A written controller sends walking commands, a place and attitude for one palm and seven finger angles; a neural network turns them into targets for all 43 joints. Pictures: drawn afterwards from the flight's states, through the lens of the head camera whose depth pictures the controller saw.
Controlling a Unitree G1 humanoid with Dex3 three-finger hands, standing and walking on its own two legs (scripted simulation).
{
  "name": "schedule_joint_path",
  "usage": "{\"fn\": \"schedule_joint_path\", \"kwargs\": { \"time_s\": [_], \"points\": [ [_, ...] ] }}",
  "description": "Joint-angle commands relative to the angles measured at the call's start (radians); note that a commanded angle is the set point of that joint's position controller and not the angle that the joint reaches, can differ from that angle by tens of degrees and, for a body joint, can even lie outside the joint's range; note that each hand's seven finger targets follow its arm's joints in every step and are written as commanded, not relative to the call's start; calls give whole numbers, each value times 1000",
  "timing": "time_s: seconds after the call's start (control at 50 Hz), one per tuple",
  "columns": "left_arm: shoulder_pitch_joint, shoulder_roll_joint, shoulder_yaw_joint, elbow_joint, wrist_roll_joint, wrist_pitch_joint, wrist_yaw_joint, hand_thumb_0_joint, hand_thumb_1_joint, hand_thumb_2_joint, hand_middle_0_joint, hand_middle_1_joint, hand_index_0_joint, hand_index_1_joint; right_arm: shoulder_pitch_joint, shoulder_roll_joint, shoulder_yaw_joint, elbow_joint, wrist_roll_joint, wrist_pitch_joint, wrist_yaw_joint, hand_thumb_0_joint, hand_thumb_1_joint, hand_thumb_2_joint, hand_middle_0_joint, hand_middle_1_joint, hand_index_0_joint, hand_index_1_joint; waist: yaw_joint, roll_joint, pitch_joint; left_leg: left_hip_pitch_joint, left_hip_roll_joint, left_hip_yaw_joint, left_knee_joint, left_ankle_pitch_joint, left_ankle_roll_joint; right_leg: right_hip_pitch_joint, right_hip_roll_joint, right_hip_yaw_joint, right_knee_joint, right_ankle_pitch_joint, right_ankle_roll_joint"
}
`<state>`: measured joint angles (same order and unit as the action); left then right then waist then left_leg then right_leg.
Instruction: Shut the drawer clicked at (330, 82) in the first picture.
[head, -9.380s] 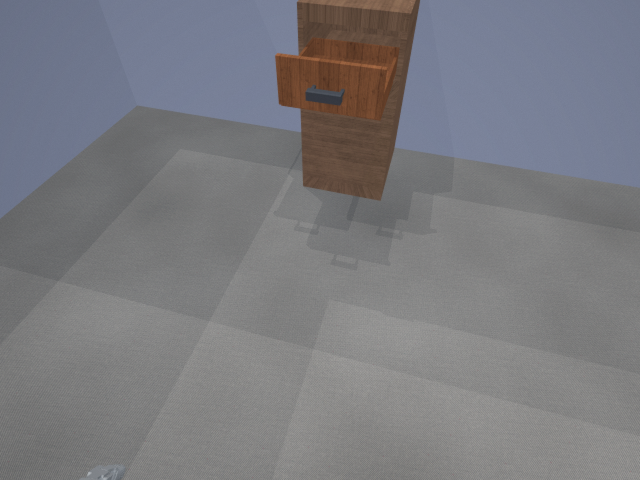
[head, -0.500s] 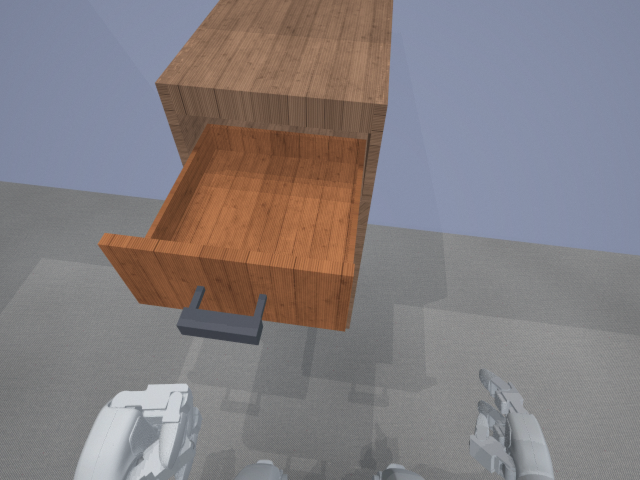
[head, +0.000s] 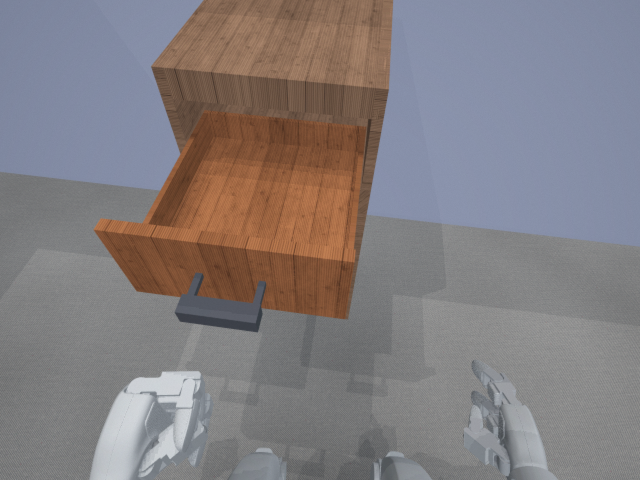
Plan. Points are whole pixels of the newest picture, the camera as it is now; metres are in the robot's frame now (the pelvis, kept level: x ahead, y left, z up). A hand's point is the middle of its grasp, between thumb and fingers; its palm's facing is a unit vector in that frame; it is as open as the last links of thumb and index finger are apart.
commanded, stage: bring the fist close to the handle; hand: left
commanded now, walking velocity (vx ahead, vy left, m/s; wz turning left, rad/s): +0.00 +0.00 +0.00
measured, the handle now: (224, 298) +0.35 +0.16 -0.01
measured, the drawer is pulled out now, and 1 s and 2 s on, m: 0.30 0.30 0.28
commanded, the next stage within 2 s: push the drawer shut in 1.16 s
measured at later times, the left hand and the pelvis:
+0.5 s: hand (226, 398) +0.21 +0.12 +0.02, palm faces -0.11 -0.99 -0.04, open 3.3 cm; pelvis +0.00 +0.00 -0.03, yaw -1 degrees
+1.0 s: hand (229, 380) +0.24 +0.13 -0.01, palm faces -0.11 -0.99 -0.03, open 3.3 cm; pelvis -0.01 +0.00 -0.04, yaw -1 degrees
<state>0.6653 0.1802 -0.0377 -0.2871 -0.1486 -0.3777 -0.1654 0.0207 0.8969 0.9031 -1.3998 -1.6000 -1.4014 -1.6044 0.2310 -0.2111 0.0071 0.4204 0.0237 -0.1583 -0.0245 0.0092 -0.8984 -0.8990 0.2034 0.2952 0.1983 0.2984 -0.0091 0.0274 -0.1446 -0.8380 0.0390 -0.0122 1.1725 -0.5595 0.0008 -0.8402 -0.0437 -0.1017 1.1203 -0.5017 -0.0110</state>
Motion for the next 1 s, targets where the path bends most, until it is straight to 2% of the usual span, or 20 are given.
{"fn": "schedule_joint_path", "kwargs": {
  "time_s": [0.0,0.06,0.2,0.22,0.3,0.32,0.34,0.36,0.44,0.46,0.48,0.5,0.62,0.64,0.7,0.78,0.84,0.9,0.94,0.98],
  "points": [
    [-10,74,65,-199,-9,-70,27,0,900,900,-1400,-1600,-1400,-1600,-63,-118,-58,-162,0,-49,-10,0,-900,-900,200,300,200,300,-5,-6,-153,35,-40,-16,-174,192,23,112,41,44,-158,86,-15],
    [-8,59,62,-182,-15,-67,27,0,900,900,-1400,-1600,-1400,-1600,-57,-114,-61,-160,1,-42,-7,0,-900,-900,200,300,200,300,-4,-4,-175,35,-40,-11,-163,229,20,117,39,42,-145,140,-14],
    [-85,70,67,-124,-8,-79,27,0,900,900,-1400,-1600,-1400,-1600,-65,-125,-58,-145,-6,-35,-9,0,-900,-900,200,300,200,300,-18,-17,-175,-23,-39,-15,-125,198,21,63,40,48,-119,96,-16],
    [-91,51,52,-111,-6,-83,26,0,900,900,-1400,-1600,-1400,-1600,-62,-124,-56,-145,-5,-35,-7,0,-900,-900,200,300,200,300,-20,1,-168,-18,-39,-17,-126,197,19,46,41,42,-111,96,-17],
    [-143,44,30,-111,2,-101,37,0,900,900,-1400,-1600,-1400,-1600,-56,-131,-59,-140,-11,-41,-3,0,-900,-900,200,300,200,300,-26,-1,-215,-22,-35,-25,-102,215,19,11,39,36,-73,110,-17],
    [-135,37,24,-110,5,-102,40,0,900,900,-1400,-1600,-1400,-1600,-50,-131,-58,-141,-13,-40,-1,0,-900,-900,200,300,200,300,-19,6,-238,-21,-37,-25,-97,234,19,16,38,35,-62,130,-19],
    [-143,38,24,-97,6,-99,42,0,900,900,-1400,-1600,-1400,-1600,-50,-131,-59,-143,-14,-36,1,0,-900,-900,200,300,200,300,-24,-8,-232,-33,-38,-24,-93,222,18,11,38,36,-63,124,-17],
    [-156,54,44,-76,9,-95,48,0,900,900,-1400,-1600,-1400,-1600,-51,-134,-61,-140,-14,-31,0,0,-900,-900,200,300,200,300,-26,-27,-222,-54,-39,-21,-86,200,17,5,38,41,-66,105,-15],
    [-181,55,53,-58,20,-92,61,0,900,900,-1400,-1600,-1400,-1600,-52,-135,-59,-143,-16,-18,2,0,-900,-900,200,300,200,300,-15,-8,-253,-68,-40,-21,-73,208,16,-6,38,43,-40,113,-20],
    [-208,42,35,-59,17,-90,60,0,900,900,-1400,-1600,-1400,-1600,-53,-135,-56,-146,-17,-16,4,0,-900,-900,200,300,200,300,-25,-4,-252,-76,-42,-18,-63,197,18,-14,37,48,-43,106,-17],
    [-237,59,51,-58,16,-92,63,0,900,900,-1400,-1600,-1400,-1600,-50,-137,-57,-139,-17,-14,3,0,-900,-900,200,300,200,300,-28,-22,-260,-87,-41,-18,-54,195,18,-11,36,51,-42,107,-17],
    [-235,73,71,-42,18,-91,66,0,900,900,-1400,-1600,-1400,-1600,-54,-138,-58,-135,-19,-12,1,0,-900,-900,200,300,200,300,-23,-20,-260,-98,-40,-18,-47,199,19,-13,39,53,-37,109,-18],
    [-308,68,72,9,3,-101,45,0,900,900,-1400,-1600,-1400,-1600,-49,-144,-54,-119,-21,-9,1,0,-900,-900,200,300,200,300,-35,-23,-296,-131,-42,-15,-6,205,21,-27,37,65,-16,126,-17],
    [-313,75,83,21,-3,-100,39,0,900,900,-1400,-1600,-1400,-1600,-50,-144,-54,-117,-20,-9,2,0,-900,-900,200,300,200,300,-32,-5,-291,-142,-43,-11,0,199,20,-31,35,70,-17,120,-17],
    [-379,80,78,47,-3,-104,30,0,900,900,-1400,-1600,-1400,-1600,-54,-154,-53,-107,-21,-9,2,0,-900,-900,200,300,200,300,-44,-10,-298,-152,-40,-19,15,199,23,-68,37,62,5,115,-18],
    [-362,78,82,11,-15,-105,24,0,900,900,-1400,-1600,-1400,-1600,-49,-155,-58,-116,-20,-9,8,0,-900,-900,200,300,200,300,-17,32,-379,-110,-43,-17,8,253,19,-43,32,58,23,168,-21],
    [-328,79,82,-20,-18,-87,30,0,900,900,-1400,-1600,-1400,-1600,-47,-151,-60,-123,-17,3,11,0,-900,-900,200,300,200,300,-15,27,-401,-85,-41,-18,-2,300,20,-15,32,54,24,221,-19],
    [-300,83,94,13,-12,-68,44,0,900,900,-1400,-1600,-1400,-1600,-53,-147,-60,-120,-17,17,10,0,-900,-900,200,300,200,300,-23,-15,-357,-118,-41,-19,-4,274,21,-14,35,51,12,204,-17],
    [-323,66,72,13,-5,-73,48,0,900,900,-1400,-1600,-1400,-1600,-53,-148,-58,-120,-16,19,10,0,-900,-900,200,300,200,300,-35,-19,-325,-124,-39,-23,-4,236,19,-47,35,46,13,164,-15],
    [-307,71,77,22,-3,-81,52,0,900,900,-1400,-1600,-1400,-1600,-55,-149,-58,-123,-16,20,10,0,-900,-900,200,300,200,300,-30,-17,-309,-137,-42,-21,-6,209,17,-52,35,49,7,131,-17]
  ]
}}
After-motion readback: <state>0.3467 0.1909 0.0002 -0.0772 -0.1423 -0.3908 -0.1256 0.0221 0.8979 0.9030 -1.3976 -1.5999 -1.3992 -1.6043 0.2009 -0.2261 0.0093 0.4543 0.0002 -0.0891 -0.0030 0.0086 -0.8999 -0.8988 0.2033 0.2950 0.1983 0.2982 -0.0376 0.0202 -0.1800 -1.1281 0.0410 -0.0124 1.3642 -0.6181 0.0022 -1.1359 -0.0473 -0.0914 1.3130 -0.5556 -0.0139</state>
